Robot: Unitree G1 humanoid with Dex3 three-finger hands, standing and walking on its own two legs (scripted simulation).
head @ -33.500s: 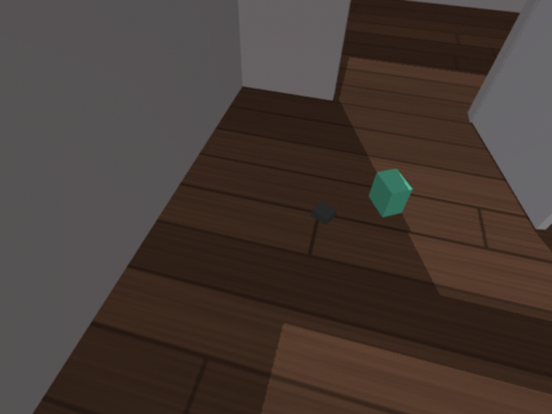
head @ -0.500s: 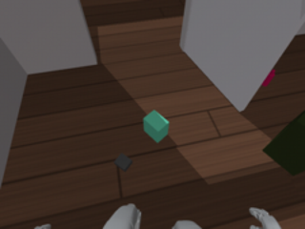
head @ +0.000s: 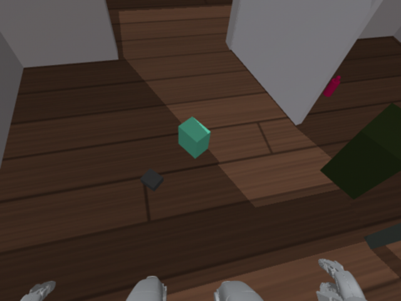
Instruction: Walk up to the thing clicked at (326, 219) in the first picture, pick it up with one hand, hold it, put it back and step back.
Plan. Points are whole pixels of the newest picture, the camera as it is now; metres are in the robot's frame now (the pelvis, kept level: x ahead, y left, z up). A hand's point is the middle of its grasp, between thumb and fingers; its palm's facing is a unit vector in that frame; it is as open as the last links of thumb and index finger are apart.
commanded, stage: step back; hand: left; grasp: from above
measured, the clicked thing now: (152, 179) +0.69 +0.20 -0.74
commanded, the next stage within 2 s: stand in 1.94 s
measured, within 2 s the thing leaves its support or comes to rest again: neither
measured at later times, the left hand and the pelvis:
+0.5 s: hand out of the picture -0.05 +0.26 -0.15, palm faces +0.07 -0.92 -0.38, open 7.4 cm; pelvis -0.17 -0.02 +0.00, yaw +4 degrees
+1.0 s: hand out of the picture -0.27 +0.22 -0.13, palm faces +0.08 -0.89 -0.44, open 7.4 cm; pelvis -0.33 -0.06 +0.00, yaw +4 degrees
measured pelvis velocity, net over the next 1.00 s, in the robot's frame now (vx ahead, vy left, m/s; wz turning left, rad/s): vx -0.33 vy -0.06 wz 0.07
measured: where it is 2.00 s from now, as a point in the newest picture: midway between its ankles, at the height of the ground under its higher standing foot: outside the picture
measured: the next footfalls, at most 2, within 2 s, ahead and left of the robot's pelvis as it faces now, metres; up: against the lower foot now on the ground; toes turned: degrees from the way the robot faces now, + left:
right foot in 0.06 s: -0.02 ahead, -0.15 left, +0.00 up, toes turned +3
left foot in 0.38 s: -0.10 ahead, +0.09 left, +0.00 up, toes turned +2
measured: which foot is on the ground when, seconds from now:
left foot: down 0.00-0.08, up 0.10-0.36, down 0.38-0.76, up 0.78-1.00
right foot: up 0.00-0.04, down 0.06-0.40, up 0.42-0.72, down 0.74-1.00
